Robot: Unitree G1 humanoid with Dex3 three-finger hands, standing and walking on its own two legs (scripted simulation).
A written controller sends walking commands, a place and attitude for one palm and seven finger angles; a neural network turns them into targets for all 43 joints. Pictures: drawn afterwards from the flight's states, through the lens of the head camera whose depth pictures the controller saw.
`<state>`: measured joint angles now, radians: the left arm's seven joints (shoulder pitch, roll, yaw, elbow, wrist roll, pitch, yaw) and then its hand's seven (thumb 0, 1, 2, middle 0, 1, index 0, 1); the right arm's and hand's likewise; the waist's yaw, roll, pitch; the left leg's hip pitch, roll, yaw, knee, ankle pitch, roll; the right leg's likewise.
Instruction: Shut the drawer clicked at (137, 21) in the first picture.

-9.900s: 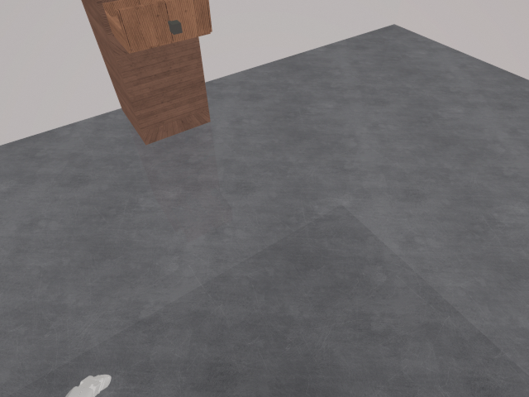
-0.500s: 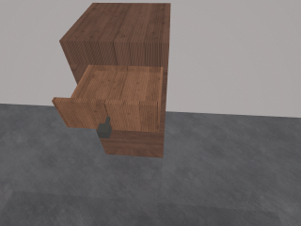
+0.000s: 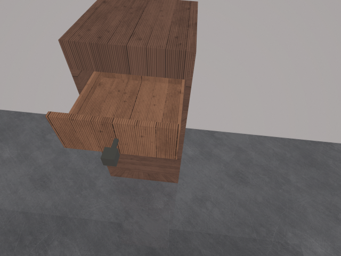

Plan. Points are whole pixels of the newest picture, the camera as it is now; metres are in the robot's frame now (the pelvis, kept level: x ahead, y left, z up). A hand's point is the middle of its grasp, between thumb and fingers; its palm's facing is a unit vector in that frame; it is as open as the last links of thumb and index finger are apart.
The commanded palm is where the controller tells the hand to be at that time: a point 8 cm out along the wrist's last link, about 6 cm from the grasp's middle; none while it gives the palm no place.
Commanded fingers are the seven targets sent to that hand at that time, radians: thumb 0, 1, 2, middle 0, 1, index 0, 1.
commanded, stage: come to a stop and stand still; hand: left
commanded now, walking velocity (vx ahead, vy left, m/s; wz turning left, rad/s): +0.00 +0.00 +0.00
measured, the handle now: (112, 150) +0.40 +0.20 -0.04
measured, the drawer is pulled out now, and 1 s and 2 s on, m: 0.23 0.23 0.23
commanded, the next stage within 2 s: look again from close up in 1.24 s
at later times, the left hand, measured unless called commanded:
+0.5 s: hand out of the picture +0.07 +0.19 -0.17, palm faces +0.06 -0.97 -0.22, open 7.3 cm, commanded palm none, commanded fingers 0.00 0.90 0.90 -0.20 -0.30 -0.20 -0.30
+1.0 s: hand out of the picture +0.05 +0.24 -0.16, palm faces +0.00 -0.97 -0.23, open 7.4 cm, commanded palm none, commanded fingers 0.00 0.90 0.90 -0.20 -0.30 -0.20 -0.30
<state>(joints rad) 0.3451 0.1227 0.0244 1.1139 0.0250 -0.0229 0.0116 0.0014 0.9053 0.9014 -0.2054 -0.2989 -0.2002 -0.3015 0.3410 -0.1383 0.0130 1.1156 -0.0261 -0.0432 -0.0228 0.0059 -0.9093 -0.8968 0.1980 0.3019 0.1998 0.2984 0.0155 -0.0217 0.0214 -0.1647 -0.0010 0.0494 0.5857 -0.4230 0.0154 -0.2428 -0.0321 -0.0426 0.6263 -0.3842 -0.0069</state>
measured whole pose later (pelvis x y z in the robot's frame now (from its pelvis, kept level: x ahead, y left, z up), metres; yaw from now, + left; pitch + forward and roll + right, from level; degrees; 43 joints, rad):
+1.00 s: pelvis +0.01 +0.05 +0.01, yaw -1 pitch -2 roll -1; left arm 0.29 0.20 -0.01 0.97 0.03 0.01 0.04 0.00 0.91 0.90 -0.20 -0.30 -0.20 -0.30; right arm 0.23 -0.18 -0.01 0.97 -0.02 0.01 -0.01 0.00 -0.92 -0.90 0.20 0.30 0.20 0.30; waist 0.01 0.00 0.02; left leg -0.25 -0.02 0.08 0.52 -0.24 0.06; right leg -0.24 -0.06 -0.04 0.49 -0.22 0.04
